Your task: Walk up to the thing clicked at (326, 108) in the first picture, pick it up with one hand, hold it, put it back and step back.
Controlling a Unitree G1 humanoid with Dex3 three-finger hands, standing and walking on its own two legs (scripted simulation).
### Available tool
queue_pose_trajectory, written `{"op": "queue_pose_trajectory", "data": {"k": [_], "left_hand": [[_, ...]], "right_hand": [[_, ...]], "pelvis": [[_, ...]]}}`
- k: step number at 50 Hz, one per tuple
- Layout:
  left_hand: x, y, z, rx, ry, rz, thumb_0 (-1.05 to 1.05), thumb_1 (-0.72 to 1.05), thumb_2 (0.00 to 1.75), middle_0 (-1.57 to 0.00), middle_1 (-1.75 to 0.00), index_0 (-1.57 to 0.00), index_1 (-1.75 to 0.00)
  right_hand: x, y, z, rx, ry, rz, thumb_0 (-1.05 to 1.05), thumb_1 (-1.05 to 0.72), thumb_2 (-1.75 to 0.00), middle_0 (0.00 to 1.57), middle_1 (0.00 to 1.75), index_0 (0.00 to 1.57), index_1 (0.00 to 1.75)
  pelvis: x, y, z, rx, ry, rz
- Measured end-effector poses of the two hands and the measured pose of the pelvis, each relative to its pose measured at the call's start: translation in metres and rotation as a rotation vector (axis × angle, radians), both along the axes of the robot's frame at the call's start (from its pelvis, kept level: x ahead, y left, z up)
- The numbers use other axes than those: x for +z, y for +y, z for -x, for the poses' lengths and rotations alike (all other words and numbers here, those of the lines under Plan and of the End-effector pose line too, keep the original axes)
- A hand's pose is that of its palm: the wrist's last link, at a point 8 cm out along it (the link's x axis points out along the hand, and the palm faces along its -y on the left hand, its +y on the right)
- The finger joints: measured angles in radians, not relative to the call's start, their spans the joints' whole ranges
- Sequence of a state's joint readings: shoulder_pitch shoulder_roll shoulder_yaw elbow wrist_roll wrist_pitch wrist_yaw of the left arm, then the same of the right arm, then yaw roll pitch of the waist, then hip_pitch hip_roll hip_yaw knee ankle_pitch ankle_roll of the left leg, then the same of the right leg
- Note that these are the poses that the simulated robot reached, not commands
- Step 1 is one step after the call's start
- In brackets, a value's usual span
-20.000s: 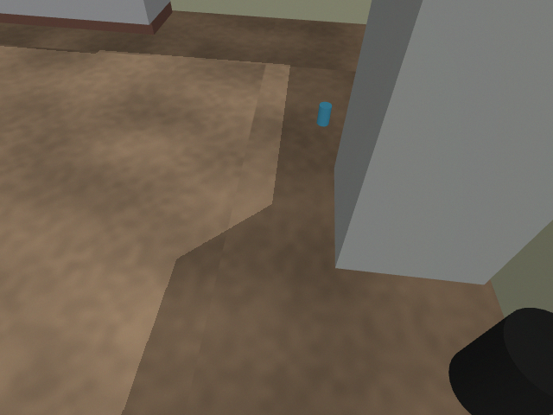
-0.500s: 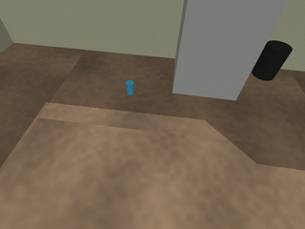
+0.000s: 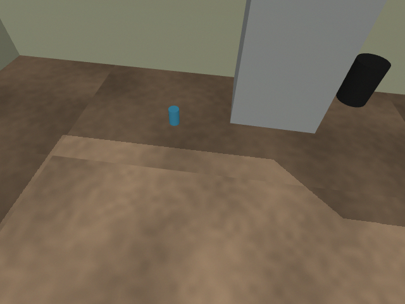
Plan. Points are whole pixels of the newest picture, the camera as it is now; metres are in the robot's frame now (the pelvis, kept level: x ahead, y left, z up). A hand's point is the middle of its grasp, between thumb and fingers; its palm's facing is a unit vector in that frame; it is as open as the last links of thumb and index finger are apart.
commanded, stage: stand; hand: left
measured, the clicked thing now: (174, 115) +1.45 +0.20 -0.72
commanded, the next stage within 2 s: walk up in 0.42 s
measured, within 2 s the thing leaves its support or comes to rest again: neither
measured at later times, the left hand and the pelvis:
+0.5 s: hand out of the picture +0.08 +0.26 -0.16, palm faces -0.03 -0.94 -0.34, open 7.4 cm; pelvis +0.01 +0.00 +0.00, yaw -1 degrees
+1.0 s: hand (106, 287) +0.19 +0.21 -0.14, palm faces +0.03 -0.92 -0.39, open 7.4 cm; pelvis +0.16 -0.07 -0.01, yaw -1 degrees
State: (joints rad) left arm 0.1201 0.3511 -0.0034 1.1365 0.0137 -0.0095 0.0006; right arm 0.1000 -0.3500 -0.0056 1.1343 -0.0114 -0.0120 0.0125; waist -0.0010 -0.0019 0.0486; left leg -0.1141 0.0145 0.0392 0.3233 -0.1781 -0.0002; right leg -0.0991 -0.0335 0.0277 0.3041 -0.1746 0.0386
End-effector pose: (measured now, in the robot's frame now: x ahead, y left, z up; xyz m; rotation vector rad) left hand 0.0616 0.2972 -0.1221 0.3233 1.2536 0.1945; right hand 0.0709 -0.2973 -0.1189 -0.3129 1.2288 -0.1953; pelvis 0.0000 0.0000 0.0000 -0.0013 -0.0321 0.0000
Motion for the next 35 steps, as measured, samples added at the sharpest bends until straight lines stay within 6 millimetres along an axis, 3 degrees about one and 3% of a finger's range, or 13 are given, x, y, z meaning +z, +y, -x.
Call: {"op": "queue_pose_trajectory", "data": {"k": [24, 29, 35], "left_hand": [[0.001, 0.003, -0.007, -0.006, -0.022, 0.010, 0.00, 0.91, 0.89, -0.21, -0.30, -0.20, -0.30], [0.010, 0.009, -0.027, -0.045, -0.015, -0.022, 0.01, 0.91, 0.89, -0.21, -0.30, -0.20, -0.30], [0.025, -0.006, -0.077, -0.085, -0.079, -0.076, 0.01, 0.91, 0.89, -0.21, -0.30, -0.20, -0.30]], "right_hand": [[0.003, -0.004, -0.007, 0.003, -0.033, -0.010, 0.01, -0.90, -0.90, 0.21, 0.30, 0.20, 0.30], [0.005, -0.030, 0.002, -0.048, -0.062, 0.003, 0.01, -0.90, -0.90, 0.21, 0.30, 0.20, 0.30], [-0.006, -0.080, 0.010, -0.099, 0.019, 0.017, 0.01, -0.90, -0.90, 0.21, 0.30, 0.20, 0.30]], "pelvis": [[-0.002, -0.001, -0.009, -0.006, 0.005, -0.003], [-0.004, -0.013, -0.024, -0.035, 0.008, -0.005], [-0.012, -0.045, -0.055, -0.048, -0.016, -0.020]]}}
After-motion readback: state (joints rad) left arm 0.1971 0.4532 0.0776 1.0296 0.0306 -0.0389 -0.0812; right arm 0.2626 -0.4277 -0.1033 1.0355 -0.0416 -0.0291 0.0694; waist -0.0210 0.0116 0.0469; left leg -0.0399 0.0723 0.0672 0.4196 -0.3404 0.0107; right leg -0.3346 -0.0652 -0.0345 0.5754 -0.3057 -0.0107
